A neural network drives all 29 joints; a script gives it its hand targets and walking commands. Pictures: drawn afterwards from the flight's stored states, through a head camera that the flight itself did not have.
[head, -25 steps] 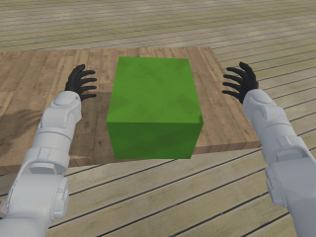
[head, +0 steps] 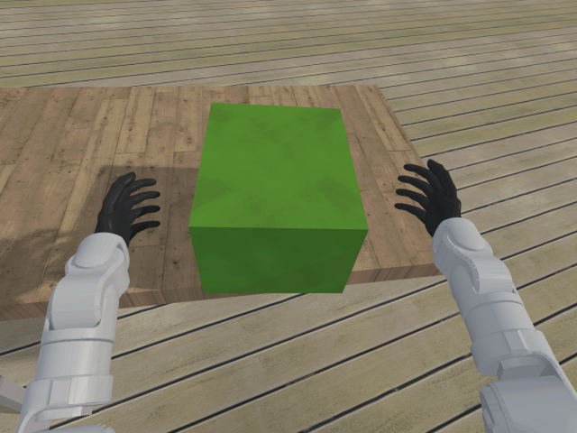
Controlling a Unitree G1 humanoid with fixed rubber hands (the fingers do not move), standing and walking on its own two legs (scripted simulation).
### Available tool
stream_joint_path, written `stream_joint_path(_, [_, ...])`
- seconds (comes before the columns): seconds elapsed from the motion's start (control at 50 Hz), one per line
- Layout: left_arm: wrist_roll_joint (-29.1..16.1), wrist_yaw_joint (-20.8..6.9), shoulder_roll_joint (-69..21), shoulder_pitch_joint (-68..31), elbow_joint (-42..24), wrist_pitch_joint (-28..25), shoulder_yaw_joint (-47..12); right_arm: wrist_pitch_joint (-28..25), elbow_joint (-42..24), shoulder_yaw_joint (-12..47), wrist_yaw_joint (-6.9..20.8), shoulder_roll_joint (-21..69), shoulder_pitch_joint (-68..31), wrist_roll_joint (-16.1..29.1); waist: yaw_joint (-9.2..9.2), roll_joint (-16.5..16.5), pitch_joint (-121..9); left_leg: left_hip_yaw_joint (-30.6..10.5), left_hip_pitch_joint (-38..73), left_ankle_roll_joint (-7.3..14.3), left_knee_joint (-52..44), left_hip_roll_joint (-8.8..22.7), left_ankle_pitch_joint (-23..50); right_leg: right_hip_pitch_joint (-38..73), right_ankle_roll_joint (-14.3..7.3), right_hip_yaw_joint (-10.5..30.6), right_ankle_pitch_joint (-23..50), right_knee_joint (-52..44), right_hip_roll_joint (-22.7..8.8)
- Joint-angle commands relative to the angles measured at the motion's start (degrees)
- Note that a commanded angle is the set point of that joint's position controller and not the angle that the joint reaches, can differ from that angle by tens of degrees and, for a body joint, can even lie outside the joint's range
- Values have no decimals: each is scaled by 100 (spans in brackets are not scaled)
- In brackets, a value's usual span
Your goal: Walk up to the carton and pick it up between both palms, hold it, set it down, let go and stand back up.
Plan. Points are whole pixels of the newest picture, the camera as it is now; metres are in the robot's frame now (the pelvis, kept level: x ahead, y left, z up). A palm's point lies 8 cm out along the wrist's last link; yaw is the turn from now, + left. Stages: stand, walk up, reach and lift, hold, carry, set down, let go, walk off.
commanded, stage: set down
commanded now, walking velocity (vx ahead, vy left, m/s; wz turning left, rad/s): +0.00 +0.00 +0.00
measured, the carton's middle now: (275, 196) +0.46 +0.03 +0.04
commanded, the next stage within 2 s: let go in 1.66 s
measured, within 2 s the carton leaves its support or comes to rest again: neither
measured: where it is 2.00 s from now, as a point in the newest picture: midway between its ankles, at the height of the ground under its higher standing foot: outside the picture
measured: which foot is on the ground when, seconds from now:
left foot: down 0.00-1.00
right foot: down 0.00-1.00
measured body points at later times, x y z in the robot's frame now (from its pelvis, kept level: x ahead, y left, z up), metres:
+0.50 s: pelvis -0.01 +0.00 +0.00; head +0.00 +0.02 +0.45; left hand +0.30 +0.24 +0.07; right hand +0.32 -0.19 +0.09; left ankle +0.04 +0.14 -0.75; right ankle -0.03 -0.11 -0.75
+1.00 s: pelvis +0.02 +0.00 +0.00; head +0.03 +0.01 +0.45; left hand +0.23 +0.23 +0.02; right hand +0.24 -0.21 +0.03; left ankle +0.04 +0.14 -0.75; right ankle -0.03 -0.11 -0.75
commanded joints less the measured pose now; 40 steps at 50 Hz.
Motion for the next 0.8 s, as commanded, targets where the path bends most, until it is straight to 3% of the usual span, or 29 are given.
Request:
stream_joint_path(0.0, [-202, 238, 750, -2085, -1829, -409, 72, -191, -1866, -509, 194, -737, -1514, -23, -4, 745, -2285, 69, 2016, 20, 282, -373, 1483, -963, 145, -120, 1261, -158, 254])
stream_joint_path(0.06, [-244, 264, 773, -1591, -1623, -486, 237, -202, -2310, -437, 187, -624, -1199, -159, 183, 336, -2229, 108, 1733, 167, 173, -403, 1104, -806, 210, -16, 1230, -141, 185])
stream_joint_path(0.08, [-313, 258, 846, -1836, -1392, -512, 287, -182, -2472, -448, 164, -592, -1483, -209, 251, 183, -2241, 130, 1494, 246, 133, -427, 791, -834, 245, 44, 1064, -120, 139])
stream_joint_path(0.12, [-342, 204, 791, -1684, -806, -521, 297, -102, -2350, -368, 103, -433, -1354, -312, 316, -182, -1849, 149, 1189, 360, -12, -416, 240, -826, 274, 161, 619, -206, 74])
stream_joint_path(0.18, [-224, 112, 577, -1338, -278, -480, 292, 40, -2033, -255, 44, -232, -961, -431, 384, -361, -1416, 164, 1203, 415, -99, -388, -34, -938, 232, 253, 64, -356, 46])
stream_joint_path(0.28, [-77, -12, 508, -1026, -591, -497, 333, 3, -2365, -247, -93, -263, -573, -615, 306, -289, -1385, 207, 1434, 346, -86, -425, 314, -812, 237, 292, 418, -347, 64])
stream_joint_path(0.36, [-25, 60, 380, -691, -1449, -594, 216, -92, -2510, -390, -83, -263, 11, -589, 192, 212, -1341, 220, 1853, 187, -83, -400, 548, -983, 136, 190, 327, -370, 143])
stream_joint_path(0.44, [16, 93, 224, 181, -2242, -683, 139, -196, -2906, -501, -49, -293, 961, -583, 4, 501, -1350, 167, 2260, 60, -32, -406, 1151, -895, 105, 144, 913, -375, 170])
stream_joint_path(0.5, [-21, 146, 117, 696, -2775, -828, -21, -328, -3169, -581, 68, -303, 1591, -520, 14, 815, -1276, 94, 2422, -62, 5, -380, 1416, -980, 10, 129, 897, -421, 202])
stream_joint_path(0.58, [-37, 145, -100, 1664, -2860, -1039, -185, -485, -3505, -692, 214, -291, 2470, -596, -6, 625, -898, 3, 2544, -93, -56, -350, 1613, -1110, -44, 108, 895, -572, 228])
stream_joint_path(0.68, [-93, 157, -33, 2273, -2613, -1499, -276, -759, -4232, -597, 293, -131, 3007, -773, 276, 146, -671, 3, 2173, 42, -136, -411, 1281, -1142, -20, 234, 724, -635, 166])
stream_joint_path(0.78, [-135, 155, 57, 2781, -2017, -2130, -325, -1097, -4309, -404, 373, -9, 3512, -964, 485, -232, -706, 79, 2127, 174, -151, -418, 1200, -1109, 36, 320, 843, -609, 87])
